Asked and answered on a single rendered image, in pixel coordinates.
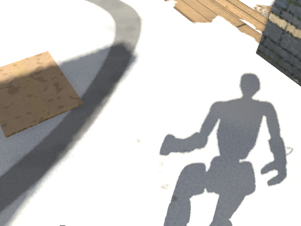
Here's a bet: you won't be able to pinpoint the stairs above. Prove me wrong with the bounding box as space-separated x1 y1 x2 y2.
212 0 268 34

